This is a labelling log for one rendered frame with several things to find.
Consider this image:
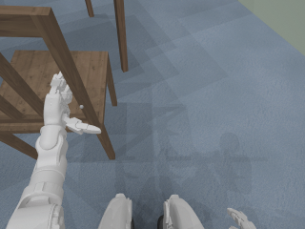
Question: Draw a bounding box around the chair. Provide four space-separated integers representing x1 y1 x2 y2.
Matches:
0 5 117 160

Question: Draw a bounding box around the right robot hand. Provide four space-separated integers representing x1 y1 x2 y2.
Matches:
227 208 256 229

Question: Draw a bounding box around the table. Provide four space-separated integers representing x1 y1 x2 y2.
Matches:
85 0 129 73

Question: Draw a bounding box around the left robot hand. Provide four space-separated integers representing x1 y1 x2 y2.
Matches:
43 72 101 135

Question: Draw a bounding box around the robot left forearm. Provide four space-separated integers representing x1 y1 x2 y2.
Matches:
6 124 69 229

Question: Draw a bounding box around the right robot shin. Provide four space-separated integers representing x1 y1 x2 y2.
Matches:
163 195 179 229

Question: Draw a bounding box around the left robot upper arm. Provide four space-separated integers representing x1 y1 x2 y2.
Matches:
9 203 65 229

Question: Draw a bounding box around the robot left thigh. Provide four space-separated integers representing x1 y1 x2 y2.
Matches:
97 197 132 229

